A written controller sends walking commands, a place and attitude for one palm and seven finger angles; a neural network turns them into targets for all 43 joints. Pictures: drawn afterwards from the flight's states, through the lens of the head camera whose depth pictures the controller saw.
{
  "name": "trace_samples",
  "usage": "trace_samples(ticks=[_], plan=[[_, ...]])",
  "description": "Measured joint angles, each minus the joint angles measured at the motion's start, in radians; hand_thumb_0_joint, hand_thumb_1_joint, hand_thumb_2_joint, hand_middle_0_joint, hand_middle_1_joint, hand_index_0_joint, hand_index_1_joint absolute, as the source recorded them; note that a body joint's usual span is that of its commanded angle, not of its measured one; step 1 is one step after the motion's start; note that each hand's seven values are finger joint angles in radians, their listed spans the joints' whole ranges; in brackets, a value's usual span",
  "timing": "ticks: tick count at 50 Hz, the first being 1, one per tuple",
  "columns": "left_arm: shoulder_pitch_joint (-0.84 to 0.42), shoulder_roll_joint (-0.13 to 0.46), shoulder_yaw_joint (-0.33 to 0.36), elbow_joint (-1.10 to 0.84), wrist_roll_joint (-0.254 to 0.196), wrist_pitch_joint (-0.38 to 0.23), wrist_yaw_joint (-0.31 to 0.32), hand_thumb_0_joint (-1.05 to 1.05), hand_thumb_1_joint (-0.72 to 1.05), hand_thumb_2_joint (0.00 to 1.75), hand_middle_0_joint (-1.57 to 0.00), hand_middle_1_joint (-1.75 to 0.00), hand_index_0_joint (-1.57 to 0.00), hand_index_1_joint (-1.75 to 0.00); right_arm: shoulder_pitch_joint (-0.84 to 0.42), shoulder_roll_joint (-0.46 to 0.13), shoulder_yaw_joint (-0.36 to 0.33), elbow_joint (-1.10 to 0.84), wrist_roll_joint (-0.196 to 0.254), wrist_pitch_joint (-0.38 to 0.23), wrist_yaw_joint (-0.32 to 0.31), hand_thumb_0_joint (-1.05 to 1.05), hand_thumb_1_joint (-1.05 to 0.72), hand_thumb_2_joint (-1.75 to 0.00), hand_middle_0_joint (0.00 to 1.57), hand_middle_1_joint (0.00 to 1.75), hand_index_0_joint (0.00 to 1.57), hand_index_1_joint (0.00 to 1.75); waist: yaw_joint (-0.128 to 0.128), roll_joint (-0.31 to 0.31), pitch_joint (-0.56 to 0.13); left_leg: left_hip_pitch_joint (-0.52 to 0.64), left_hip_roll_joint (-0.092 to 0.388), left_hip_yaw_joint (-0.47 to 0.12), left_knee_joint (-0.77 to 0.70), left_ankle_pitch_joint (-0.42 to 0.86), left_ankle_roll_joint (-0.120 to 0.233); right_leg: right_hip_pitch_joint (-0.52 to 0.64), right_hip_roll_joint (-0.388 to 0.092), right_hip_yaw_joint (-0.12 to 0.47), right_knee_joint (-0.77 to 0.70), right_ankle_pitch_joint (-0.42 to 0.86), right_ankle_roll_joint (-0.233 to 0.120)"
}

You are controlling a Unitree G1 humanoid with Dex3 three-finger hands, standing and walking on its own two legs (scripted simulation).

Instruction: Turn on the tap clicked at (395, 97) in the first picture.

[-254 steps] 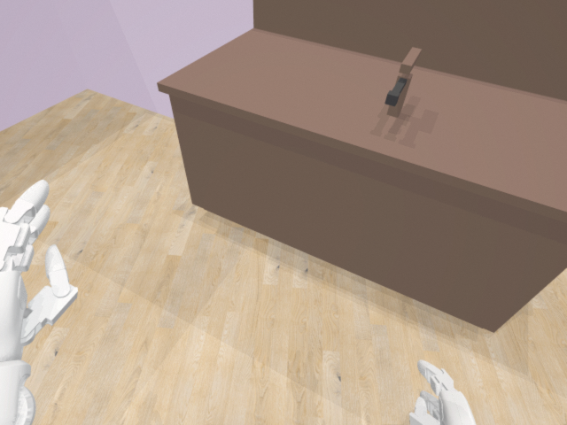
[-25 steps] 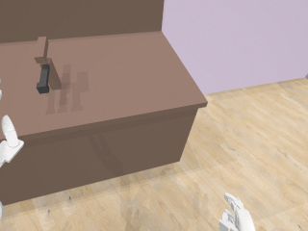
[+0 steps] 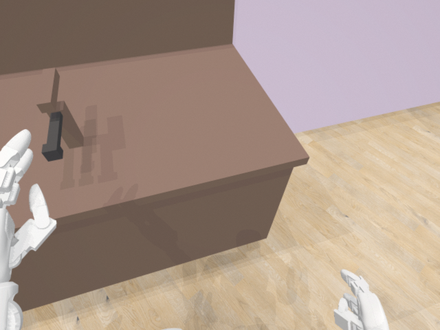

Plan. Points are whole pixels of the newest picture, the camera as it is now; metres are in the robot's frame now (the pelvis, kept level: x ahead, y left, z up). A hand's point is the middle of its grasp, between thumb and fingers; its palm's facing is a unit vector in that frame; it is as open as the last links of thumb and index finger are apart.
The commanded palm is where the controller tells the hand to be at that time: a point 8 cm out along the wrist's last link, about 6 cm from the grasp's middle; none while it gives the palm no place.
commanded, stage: come to a stop and stand still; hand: left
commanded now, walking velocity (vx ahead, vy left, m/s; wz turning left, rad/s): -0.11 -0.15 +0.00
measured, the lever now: (52, 151) +0.43 +0.38 +0.05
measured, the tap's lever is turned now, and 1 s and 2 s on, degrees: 0 0 0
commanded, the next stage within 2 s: look again from close up in 1.00 s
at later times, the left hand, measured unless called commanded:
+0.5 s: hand (51, 263) +0.17 +0.20 +0.17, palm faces +0.35 -0.85 -0.40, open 7.4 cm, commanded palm +0.12 +0.25 +0.18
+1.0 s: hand (36, 294) +0.14 +0.21 +0.17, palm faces +0.37 -0.85 -0.38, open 7.4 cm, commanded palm +0.09 +0.25 +0.18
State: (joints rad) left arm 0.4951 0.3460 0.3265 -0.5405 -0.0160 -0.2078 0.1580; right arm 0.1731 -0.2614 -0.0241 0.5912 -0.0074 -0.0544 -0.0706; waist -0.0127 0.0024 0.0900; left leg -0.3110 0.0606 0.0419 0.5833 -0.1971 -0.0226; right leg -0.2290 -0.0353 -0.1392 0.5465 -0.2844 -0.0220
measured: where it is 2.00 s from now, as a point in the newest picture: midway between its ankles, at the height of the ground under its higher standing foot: outside the picture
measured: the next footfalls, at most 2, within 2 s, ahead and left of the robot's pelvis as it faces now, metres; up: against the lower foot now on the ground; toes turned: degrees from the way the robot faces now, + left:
right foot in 0.30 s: +0.02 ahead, -0.11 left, +0.00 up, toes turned -5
left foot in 0.56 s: +0.00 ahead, +0.09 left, +0.00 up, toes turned +0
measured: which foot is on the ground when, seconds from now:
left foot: down 0.00-0.36, up 0.38-0.54, down 0.56-1.00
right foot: down 0.00-0.02, up 0.04-0.28, down 0.30-1.00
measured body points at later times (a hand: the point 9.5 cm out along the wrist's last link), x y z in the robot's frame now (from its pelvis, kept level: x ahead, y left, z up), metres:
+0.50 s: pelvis -0.04 -0.02 +0.00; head -0.04 -0.03 +0.45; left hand +0.14 +0.25 +0.19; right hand +0.10 -0.25 -0.10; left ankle -0.02 +0.11 -0.72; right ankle -0.02 -0.11 -0.73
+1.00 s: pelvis -0.08 -0.03 +0.01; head -0.09 -0.03 +0.46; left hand +0.11 +0.25 +0.19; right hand +0.06 -0.26 -0.09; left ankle -0.04 +0.09 -0.73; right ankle -0.02 -0.11 -0.73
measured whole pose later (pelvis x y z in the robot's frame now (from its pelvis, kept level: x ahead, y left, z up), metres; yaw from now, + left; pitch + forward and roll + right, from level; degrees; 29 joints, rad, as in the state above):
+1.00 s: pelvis -0.08 -0.03 +0.01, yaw -2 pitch -2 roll -1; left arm 0.46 0.35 0.31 -0.43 -0.02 -0.17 0.16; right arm 0.23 -0.20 0.02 0.63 -0.01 -0.06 -0.06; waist 0.00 0.02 0.00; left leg -0.26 0.02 0.00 0.50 -0.20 0.00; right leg -0.26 0.05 -0.09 0.41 -0.14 -0.05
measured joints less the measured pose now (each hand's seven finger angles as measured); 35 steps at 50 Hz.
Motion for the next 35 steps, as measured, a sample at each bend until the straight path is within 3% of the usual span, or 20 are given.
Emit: trace_samples(ticks=[2,4,7,15,16,18,22,25,28,31,35], plan=[[-0.010,0.032,0.010,-0.034,-0.004,0.000,0.002,0.02,0.89,0.90,-0.21,-0.30,-0.21,-0.30,-0.003,0.017,-0.011,-0.005,0.002,0.003,-0.010,0.01,-0.90,-0.90,0.20,0.30,0.20,0.30,0.007,-0.026,0.002,0.027,-0.007,0.012,-0.026,-0.025,0.006,-0.010,-0.008,0.015,0.046,-0.027,0.014],[-0.031,0.069,0.036,-0.034,-0.008,-0.006,0.001,0.02,0.89,0.90,-0.21,-0.30,-0.22,-0.30,-0.002,0.052,-0.010,-0.010,0.002,0.002,-0.006,0.01,-0.91,-0.90,0.20,0.30,0.20,0.30,0.022,-0.064,-0.006,0.033,-0.018,0.031,-0.035,-0.037,0.013,-0.042,-0.002,0.064,0.128,-0.142,0.023],[-0.063,0.080,0.066,-0.009,-0.011,-0.006,-0.001,0.02,0.89,0.90,-0.21,-0.30,-0.21,-0.30,0.002,0.090,0.007,-0.021,-0.006,-0.020,0.014,0.01,-0.91,-0.90,0.20,0.30,0.20,0.30,0.021,-0.054,-0.014,0.037,-0.003,0.020,-0.080,-0.004,0.013,-0.073,0.032,0.076,0.212,-0.184,0.030],[-0.022,0.040,0.041,-0.005,-0.022,0.037,-0.013,0.02,0.90,0.90,-0.20,-0.30,-0.21,-0.30,0.004,0.139,0.062,-0.032,0.002,-0.044,0.065,0.01,-0.90,-0.90,0.20,0.30,0.21,0.30,0.030,0.000,-0.022,0.005,0.036,0.026,-0.090,0.033,-0.010,0.012,0.049,0.067,-0.045,-0.031,0.039],[-0.020,0.033,0.030,0.006,-0.019,0.041,-0.016,0.02,0.90,0.90,-0.20,-0.30,-0.21,-0.30,0.001,0.136,0.064,-0.028,0.003,-0.041,0.064,0.01,-0.90,-0.90,0.20,0.30,0.21,0.30,0.029,0.014,-0.015,-0.002,0.044,0.021,-0.074,0.030,-0.015,0.019,0.057,0.061,-0.069,0.046,0.025],[-0.016,0.019,0.005,0.026,-0.017,0.054,-0.022,0.02,0.89,0.90,-0.21,-0.30,-0.21,-0.30,0.002,0.123,0.064,-0.012,0.005,-0.029,0.059,0.01,-0.90,-0.90,0.20,0.30,0.21,0.30,0.021,0.045,-0.011,-0.014,0.058,0.001,-0.045,0.011,-0.018,0.021,0.075,0.046,-0.067,0.067,-0.010],[0.004,-0.001,-0.019,0.038,-0.026,0.074,-0.026,0.02,0.89,0.90,-0.21,-0.30,-0.21,-0.30,0.029,0.089,0.053,0.024,0.009,-0.006,0.040,0.01,-0.90,-0.90,0.20,0.30,0.21,0.30,0.024,0.043,-0.048,-0.045,0.009,-0.036,0.093,-0.135,-0.003,-0.005,0.070,0.050,-0.049,0.046,-0.035],[0.007,-0.001,-0.015,0.039,-0.027,0.069,-0.018,0.02,0.89,0.90,-0.21,-0.30,-0.21,-0.30,0.051,0.059,0.042,0.046,0.009,0.006,0.022,0.01,-0.90,-0.90,0.20,0.30,0.21,0.30,0.015,0.036,-0.074,-0.017,-0.016,-0.036,0.107,-0.143,0.005,-0.017,0.069,0.044,-0.051,0.055,-0.037],[-0.018,0.012,-0.003,0.047,-0.025,0.054,-0.010,0.02,0.89,0.90,-0.21,-0.30,-0.21,-0.30,0.069,0.037,0.027,0.061,0.009,0.008,0.006,0.01,-0.90,-0.90,0.20,0.30,0.21,0.30,0.005,0.030,-0.085,0.053,-0.022,-0.034,-0.010,-0.082,0.017,-0.026,0.073,0.022,-0.043,0.056,-0.034],[-0.037,0.020,0.017,0.075,-0.023,0.043,-0.001,0.02,0.89,0.90,-0.21,-0.30,-0.21,-0.30,0.071,0.041,0.025,0.067,0.010,0.012,-0.001,0.01,-0.90,-0.90,0.20,0.30,0.20,0.30,0.020,-0.017,-0.079,0.087,-0.037,-0.009,-0.065,-0.057,0.023,-0.015,0.059,0.045,-0.060,0.075,-0.026],[-0.044,0.016,0.020,0.104,-0.010,0.034,0.003,0.02,0.89,0.90,-0.21,-0.30,-0.21,-0.30,0.073,0.043,0.028,0.036,0.005,-0.011,-0.005,0.01,-0.90,-0.90,0.20,0.30,0.20,0.30,0.016,-0.024,-0.081,0.083,-0.037,-0.003,-0.090,-0.031,0.020,-0.026,0.059,0.051,-0.073,0.094,-0.007]])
